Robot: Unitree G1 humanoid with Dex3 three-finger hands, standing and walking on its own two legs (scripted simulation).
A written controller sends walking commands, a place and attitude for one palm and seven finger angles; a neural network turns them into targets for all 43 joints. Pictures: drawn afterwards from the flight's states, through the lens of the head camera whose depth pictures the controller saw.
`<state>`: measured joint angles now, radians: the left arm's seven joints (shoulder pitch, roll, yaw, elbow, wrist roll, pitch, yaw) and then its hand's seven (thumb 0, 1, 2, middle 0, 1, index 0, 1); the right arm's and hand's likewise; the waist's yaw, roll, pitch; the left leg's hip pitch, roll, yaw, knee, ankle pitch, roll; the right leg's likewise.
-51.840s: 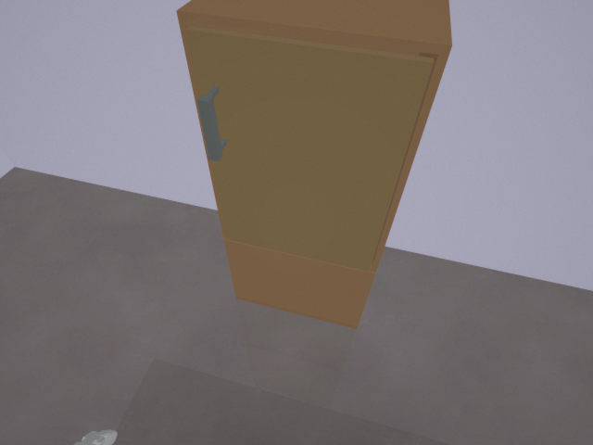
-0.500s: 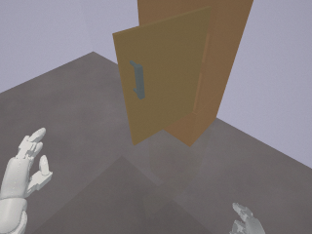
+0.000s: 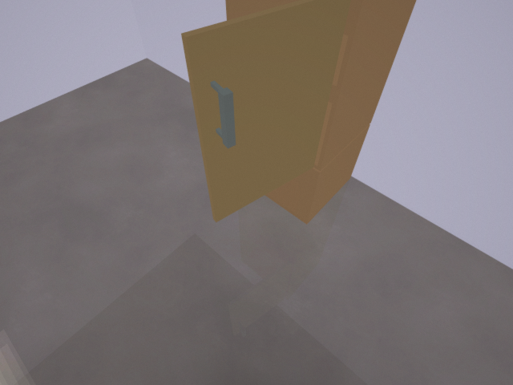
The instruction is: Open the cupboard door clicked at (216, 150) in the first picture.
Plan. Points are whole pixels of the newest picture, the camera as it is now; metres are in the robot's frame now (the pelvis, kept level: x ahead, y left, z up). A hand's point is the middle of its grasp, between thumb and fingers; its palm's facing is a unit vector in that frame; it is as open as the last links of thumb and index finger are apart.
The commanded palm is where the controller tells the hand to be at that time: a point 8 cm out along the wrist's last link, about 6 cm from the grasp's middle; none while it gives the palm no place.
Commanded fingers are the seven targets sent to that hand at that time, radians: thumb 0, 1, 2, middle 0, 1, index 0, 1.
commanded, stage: let the arm hang, fingers relaxed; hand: left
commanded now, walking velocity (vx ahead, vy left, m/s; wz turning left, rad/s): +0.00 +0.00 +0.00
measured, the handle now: (222, 115) +0.63 +0.12 +0.05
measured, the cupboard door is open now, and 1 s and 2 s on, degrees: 78 78 78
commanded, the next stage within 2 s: look to check the result in 0.52 s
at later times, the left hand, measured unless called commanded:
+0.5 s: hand out of the picture +0.07 +0.20 -0.16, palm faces +0.00 -0.97 -0.25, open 7.4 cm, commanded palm none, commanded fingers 0.00 0.90 0.90 -0.20 -0.30 -0.20 -0.30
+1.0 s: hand out of the picture +0.09 +0.23 -0.15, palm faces -0.02 -0.95 -0.32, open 7.4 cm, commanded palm none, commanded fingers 0.00 0.90 0.90 -0.20 -0.30 -0.20 -0.30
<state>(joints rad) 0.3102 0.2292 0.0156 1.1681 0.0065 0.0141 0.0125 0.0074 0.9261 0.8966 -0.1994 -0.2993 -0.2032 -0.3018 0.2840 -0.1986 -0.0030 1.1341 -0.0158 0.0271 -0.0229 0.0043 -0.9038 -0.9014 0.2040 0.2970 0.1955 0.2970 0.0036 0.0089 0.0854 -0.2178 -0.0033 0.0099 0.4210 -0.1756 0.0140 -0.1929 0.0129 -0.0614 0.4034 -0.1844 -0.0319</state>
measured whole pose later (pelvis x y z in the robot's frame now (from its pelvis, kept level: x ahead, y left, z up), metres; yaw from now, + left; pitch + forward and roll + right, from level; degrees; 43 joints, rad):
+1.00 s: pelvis +0.03 -0.01 +0.01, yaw -1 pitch -2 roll +0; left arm 0.13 0.30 0.02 1.15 0.01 -0.02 0.01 0.01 0.90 0.90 -0.20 -0.30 -0.20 -0.30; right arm 0.12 -0.31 -0.01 1.13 -0.02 0.00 -0.01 0.00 -0.90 -0.90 0.21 0.30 0.20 0.30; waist 0.00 0.02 0.07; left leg -0.12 0.01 0.02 0.31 -0.16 0.00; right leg -0.11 0.03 -0.05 0.32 -0.18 -0.04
